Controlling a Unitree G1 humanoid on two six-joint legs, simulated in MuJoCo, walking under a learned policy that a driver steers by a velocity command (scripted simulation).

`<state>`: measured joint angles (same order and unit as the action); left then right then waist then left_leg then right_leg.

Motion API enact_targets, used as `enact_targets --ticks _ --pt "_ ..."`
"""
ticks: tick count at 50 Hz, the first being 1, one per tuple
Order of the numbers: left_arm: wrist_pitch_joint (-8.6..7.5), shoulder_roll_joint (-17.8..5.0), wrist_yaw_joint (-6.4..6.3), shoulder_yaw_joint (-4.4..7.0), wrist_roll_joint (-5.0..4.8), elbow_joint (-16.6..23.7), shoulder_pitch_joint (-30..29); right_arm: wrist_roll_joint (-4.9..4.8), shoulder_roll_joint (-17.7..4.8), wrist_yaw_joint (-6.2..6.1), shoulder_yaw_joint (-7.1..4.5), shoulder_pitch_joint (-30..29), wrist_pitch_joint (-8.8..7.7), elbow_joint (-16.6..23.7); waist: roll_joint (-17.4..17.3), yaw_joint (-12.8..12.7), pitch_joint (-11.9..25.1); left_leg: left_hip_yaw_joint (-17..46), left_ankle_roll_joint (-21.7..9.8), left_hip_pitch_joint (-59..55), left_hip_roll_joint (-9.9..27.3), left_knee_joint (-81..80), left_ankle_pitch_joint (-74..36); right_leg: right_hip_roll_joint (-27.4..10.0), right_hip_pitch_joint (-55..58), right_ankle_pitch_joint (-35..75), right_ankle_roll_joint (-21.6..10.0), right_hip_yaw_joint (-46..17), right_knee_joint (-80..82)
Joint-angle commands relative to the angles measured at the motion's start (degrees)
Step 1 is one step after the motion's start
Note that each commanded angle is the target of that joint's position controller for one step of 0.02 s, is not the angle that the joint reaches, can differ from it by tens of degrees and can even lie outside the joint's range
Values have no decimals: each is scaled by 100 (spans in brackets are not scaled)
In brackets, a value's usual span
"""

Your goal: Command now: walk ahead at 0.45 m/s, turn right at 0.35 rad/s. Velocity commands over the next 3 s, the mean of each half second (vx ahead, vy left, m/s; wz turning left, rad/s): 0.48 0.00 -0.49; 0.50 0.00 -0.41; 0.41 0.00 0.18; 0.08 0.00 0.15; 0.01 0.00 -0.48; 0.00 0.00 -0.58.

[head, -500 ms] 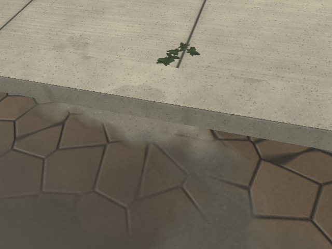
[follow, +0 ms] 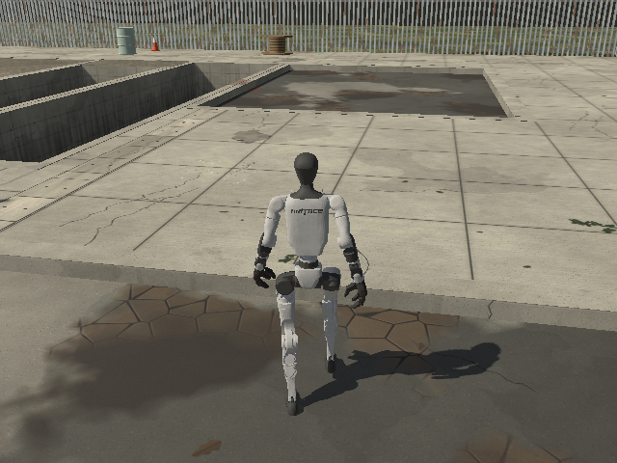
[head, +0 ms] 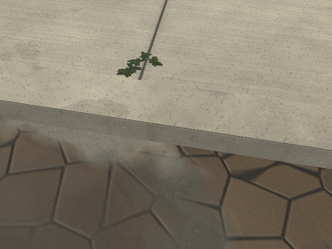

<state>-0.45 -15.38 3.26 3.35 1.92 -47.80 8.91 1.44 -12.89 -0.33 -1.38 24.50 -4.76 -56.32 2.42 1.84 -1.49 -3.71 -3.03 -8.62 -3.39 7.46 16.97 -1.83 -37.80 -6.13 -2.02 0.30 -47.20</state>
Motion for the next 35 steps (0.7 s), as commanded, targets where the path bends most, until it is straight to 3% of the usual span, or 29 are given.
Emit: enact_targets --ticks 1,3,5,6,7,8,9,10,11,12,13,15,17,20,23,28,29,31,32,33,34,35 --pt "-102 -84 55 -89 18 741 -1138 -19 -743 -55 -100 91 -106 114 -711 145 -792 91 -569 758 1539 -213 -3039 53 88 221 -167 503 763" --pt "-103 -140 27 -78 8 753 -989 -9 -863 -89 -107 75 -103 47 -761 0 -613 -158 -466 425 1608 331 -4723 281 576 -13 -429 741 1105" --pt "-124 -347 -23 12 15 529 -164 31 -1050 -142 -149 9 -36 40 -918 -404 2 -378 -348 151 1654 1767 -6601 659 1478 -502 -675 905 1178" --pt "-160 -508 -52 95 22 273 660 33 -1133 -154 -174 -16 18 63 -918 -732 491 -459 -290 393 1636 2895 -6519 823 2458 -519 -816 852 1460" --pt "-186 -788 -120 222 87 15 1496 16 -1149 -142 -167 -62 23 146 -682 -1112 933 -555 -195 1389 1488 4328 -5296 549 3831 -695 -1045 313 1710" --pt "-164 -1442 -216 402 137 36 1816 -97 -510 -33 -34 173 -22 462 634 -907 1600 -601 63 3486 692 6661 -1222 -1216 5505 -1416 -1795 -2430 1959" --pt "-118 -1485 -187 419 -85 60 1674 -68 -811 22 -130 -97 -95 635 603 -853 2086 464 71 4470 -3 7718 1123 -1856 5748 -1233 -2248 -4734 2979" --pt "-99 -1362 -206 401 -157 17 1263 -45 -914 53 -158 -683 -142 815 166 -721 1180 827 6 4941 430 7634 513 -1601 5080 -1283 -2012 -3789 3115" --pt "-108 -1031 -228 322 -160 49 958 -58 -861 71 -121 -817 -207 881 -178 -552 522 709 2 4832 684 7140 30 -1450 4153 -822 -1821 -3063 3269" --pt "-134 -818 -241 265 -140 68 723 -21 -790 62 -122 -827 -191 850 -426 -325 146 691 37 4528 857 6661 -82 -1142 3455 -260 -1604 -2561 3382" --pt "-163 -698 -266 221 -162 59 590 75 -741 59 -110 -740 -90 867 -384 -118 1 695 133 4186 943 6352 -53 -868 2929 240 -1492 -2165 3458" --pt "-265 -669 -270 197 -183 47 617 176 -619 98 -86 -621 117 890 -264 18 90 612 307 3881 979 5943 -25 -626 2557 738 -1486 -1772 3540" --pt "-331 -804 -266 230 -207 -9 751 181 -576 121 -80 -897 218 1045 -169 4 9 490 460 4047 996 5483 -303 -465 2388 689 -1462 -1604 3674" --pt "-333 -855 -272 247 -203 -75 1126 154 -638 128 -95 -1756 237 1378 -70 -267 -222 415 634 4593 985 4552 -1059 -360 2574 549 -1294 -1689 3810" --pt "-309 -868 -290 260 -201 -131 1486 118 -622 165 -73 -2318 218 1578 16 -520 -150 432 654 4786 838 3805 -1653 -305 3084 932 -1103 -1748 3618" --pt "-295 -910 -366 268 -125 -195 1898 57 -646 221 -4 -3100 138 1930 115 -786 -149 412 535 4709 540 2873 -1676 -418 3785 1909 -1036 -2008 3147" --pt "-299 -947 -394 277 -110 -177 1875 47 -691 216 -7 -3116 116 1980 139 -749 -136 469 475 4543 499 2668 -1606 -485 3879 2082 -989 -2110 3033" --pt "-297 -1055 -437 297 -101 -85 1544 29 -841 180 -47 -2628 66 1887 207 -427 -13 521 309 3567 351 2173 -1281 -487 3698 2525 -768 -2165 2698" --pt "-316 -1119 -421 305 -95 -43 1399 15 -992 119 -110 -2087 28 1722 206 -199 236 464 208 2740 182 2088 -990 -384 3537 3209 -645 -2138 2197" --pt "-361 -1145 -362 301 -131 -38 1312 28 -1165 38 -182 -1300 -48 1518 -25 197 668 469 57 1652 241 1766 -1105 -80 3279 3396 -511 -1920 1196" --pt "-423 -833 -296 207 -199 80 1346 144 -1505 -80 -268 -469 -102 1468 -410 500 1418 1401 -191 328 1250 1659 -231 231 2603 2133 -412 -1667 -158" --pt "-411 -217 -307 74 -400 224 1974 287 -1980 -114 -392 -275 -46 1488 -1761 208 2069 3872 -839 -1078 2865 1307 -26 1106 855 -1982 -217 -876 -1780"
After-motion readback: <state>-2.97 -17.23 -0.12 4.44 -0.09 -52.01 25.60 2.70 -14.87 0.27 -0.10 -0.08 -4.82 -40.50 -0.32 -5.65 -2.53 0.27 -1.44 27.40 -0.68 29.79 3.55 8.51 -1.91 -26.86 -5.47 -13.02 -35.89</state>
